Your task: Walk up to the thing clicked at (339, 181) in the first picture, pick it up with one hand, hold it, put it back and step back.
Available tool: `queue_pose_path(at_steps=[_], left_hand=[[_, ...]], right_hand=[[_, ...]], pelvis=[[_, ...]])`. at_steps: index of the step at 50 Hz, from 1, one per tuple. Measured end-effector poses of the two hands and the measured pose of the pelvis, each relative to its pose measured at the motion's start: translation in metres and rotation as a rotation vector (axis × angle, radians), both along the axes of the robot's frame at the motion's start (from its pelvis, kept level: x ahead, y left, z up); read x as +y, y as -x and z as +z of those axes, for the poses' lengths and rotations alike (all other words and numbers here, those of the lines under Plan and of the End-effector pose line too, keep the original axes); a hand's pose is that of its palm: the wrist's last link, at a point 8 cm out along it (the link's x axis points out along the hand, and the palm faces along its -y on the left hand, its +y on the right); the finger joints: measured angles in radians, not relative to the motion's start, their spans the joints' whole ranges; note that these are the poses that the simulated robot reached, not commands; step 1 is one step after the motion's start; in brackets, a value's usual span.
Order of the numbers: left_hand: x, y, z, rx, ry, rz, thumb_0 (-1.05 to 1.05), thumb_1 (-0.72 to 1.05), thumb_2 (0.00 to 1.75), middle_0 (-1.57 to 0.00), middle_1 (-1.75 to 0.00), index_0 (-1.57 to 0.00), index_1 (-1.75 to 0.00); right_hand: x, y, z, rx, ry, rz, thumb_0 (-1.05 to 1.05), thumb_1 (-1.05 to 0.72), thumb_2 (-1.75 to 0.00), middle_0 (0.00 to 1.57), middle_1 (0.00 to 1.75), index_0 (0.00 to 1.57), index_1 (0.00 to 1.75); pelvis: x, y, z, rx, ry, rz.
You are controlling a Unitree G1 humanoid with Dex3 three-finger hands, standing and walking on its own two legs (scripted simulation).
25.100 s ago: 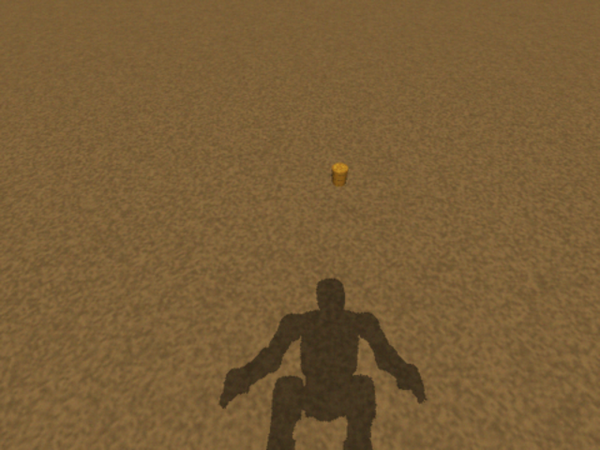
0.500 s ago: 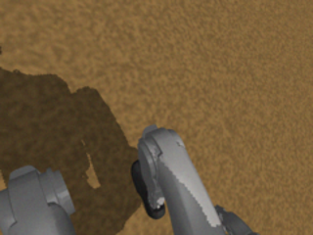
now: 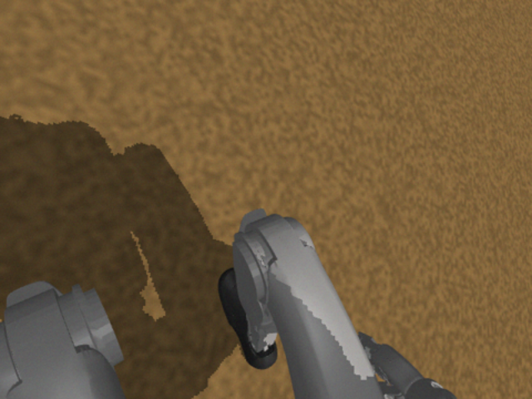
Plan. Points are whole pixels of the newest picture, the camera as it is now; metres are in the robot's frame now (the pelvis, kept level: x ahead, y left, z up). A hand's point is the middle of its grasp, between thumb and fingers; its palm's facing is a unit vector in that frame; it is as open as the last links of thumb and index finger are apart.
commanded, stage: close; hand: left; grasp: from above
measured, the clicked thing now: out of the picture +0.46 +0.38 -0.26
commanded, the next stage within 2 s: settle in 1.44 s
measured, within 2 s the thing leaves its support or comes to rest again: leaves its support in 1.90 s
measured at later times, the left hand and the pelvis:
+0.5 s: hand out of the picture +0.45 +0.38 -0.23, palm faces -0.42 -0.15 -0.89, open 11.5 cm; pelvis +0.00 +0.00 +0.00, yaw -1 degrees
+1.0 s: hand out of the picture +0.45 +0.38 -0.22, palm faces -0.42 -0.15 -0.89, open 10.9 cm; pelvis +0.00 +0.00 -0.01, yaw -1 degrees
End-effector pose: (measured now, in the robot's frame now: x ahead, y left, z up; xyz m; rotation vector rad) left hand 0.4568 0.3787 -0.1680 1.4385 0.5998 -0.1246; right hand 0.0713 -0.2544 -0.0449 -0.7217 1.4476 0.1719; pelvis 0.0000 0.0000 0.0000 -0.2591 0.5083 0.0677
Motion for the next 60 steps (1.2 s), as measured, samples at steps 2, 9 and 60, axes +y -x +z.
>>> queue_pose_path(at_steps=[2,9,60], left_hand=[[0.000,0.000,-0.001,-0.001,0.003,0.001,0.00,-0.27,0.98,-0.21,-1.13,-0.24,-1.10],[0.001,0.001,-0.002,-0.008,0.009,0.000,0.00,-0.25,0.92,-0.23,-1.13,-0.27,-1.08],[0.010,-0.001,0.002,-0.012,0.000,0.005,0.00,-0.10,0.81,-0.49,-1.05,-0.40,-1.00]], right_hand=[[0.000,0.001,0.001,0.003,0.003,0.001,0.00,-0.90,-0.90,0.20,0.30,0.20,0.30],[0.002,0.006,0.002,0.012,0.006,0.005,0.00,-0.90,-0.89,0.20,0.30,0.20,0.30],[0.002,0.007,0.001,0.003,0.011,0.041,0.00,-0.90,-0.89,0.20,0.30,0.20,0.30]], pelvis=[[0.000,0.000,0.000,-0.002,0.002,-0.001],[0.001,0.001,-0.001,-0.010,0.005,-0.003],[0.002,0.004,-0.006,-0.030,0.011,-0.010]])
